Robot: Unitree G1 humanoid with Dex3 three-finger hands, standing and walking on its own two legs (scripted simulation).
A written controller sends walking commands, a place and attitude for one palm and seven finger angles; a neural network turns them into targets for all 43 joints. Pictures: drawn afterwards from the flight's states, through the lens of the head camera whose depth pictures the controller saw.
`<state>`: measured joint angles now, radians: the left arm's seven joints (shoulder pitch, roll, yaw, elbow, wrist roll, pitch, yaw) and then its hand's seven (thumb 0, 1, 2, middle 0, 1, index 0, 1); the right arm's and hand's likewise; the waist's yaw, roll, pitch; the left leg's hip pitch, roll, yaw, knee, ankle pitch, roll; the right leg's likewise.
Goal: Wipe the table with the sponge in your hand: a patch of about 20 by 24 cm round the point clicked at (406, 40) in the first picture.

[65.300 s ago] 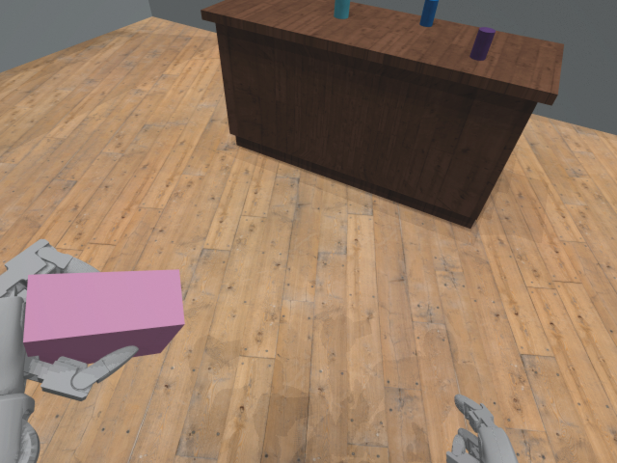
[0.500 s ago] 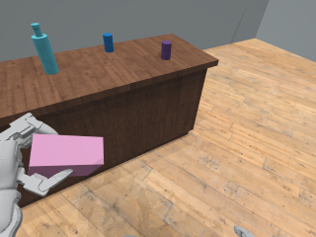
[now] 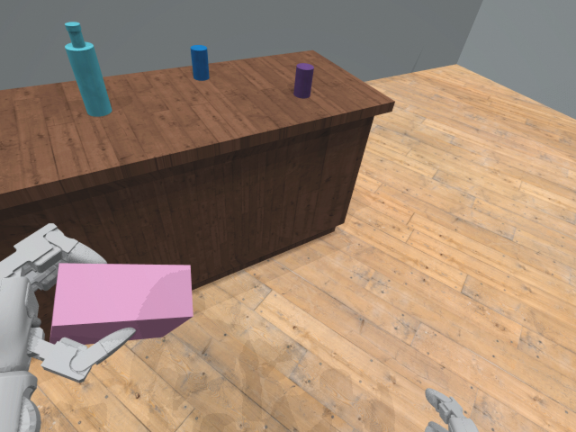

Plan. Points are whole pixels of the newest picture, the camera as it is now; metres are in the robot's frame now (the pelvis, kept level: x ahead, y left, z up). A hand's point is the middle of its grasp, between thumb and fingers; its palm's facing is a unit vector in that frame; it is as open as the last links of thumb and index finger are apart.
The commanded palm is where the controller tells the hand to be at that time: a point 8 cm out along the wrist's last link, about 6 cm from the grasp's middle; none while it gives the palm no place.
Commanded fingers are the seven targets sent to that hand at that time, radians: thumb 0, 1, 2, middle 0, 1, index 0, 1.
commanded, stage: stop stepping back and stand still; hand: left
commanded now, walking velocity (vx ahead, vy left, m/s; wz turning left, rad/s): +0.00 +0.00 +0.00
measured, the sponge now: (139, 305) +0.22 +0.19 +0.13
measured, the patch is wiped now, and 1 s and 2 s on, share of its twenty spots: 1.00 1.00 1.00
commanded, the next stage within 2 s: stand and wait in 0.92 s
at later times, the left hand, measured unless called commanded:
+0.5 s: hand (29, 284) +0.21 +0.28 +0.17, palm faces +0.42 -0.86 -0.30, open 9.8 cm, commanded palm +0.16 +0.32 +0.19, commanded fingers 0.00 0.10 1.30 -1.20 -1.60 -1.20 -1.60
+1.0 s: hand (49, 266) +0.24 +0.28 +0.17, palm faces +0.40 -0.87 -0.30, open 9.8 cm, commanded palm +0.19 +0.31 +0.19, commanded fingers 0.00 0.10 1.30 -1.20 -1.60 -1.20 -1.60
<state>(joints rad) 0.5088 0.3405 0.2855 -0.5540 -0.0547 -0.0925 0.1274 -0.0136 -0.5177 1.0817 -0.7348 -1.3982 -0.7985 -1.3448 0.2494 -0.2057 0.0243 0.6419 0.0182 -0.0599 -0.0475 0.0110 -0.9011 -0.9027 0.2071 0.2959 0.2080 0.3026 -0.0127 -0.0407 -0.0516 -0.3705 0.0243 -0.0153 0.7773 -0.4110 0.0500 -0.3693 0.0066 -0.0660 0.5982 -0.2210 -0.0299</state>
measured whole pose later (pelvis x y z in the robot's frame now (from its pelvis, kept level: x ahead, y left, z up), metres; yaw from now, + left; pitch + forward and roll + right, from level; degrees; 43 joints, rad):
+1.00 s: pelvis +0.03 +0.03 +0.02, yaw +1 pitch +0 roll -2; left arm 0.48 0.36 0.29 -0.47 -0.06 -0.11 0.16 -0.01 -0.52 1.08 -0.74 -1.40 -0.80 -1.35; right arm 0.18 -0.20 0.03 0.60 0.01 -0.05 -0.07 0.01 -0.90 -0.90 0.21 0.30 0.21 0.30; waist 0.01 -0.03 -0.05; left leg -0.23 -0.01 -0.02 0.51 -0.28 0.03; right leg -0.23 0.00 -0.01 0.41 -0.18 0.02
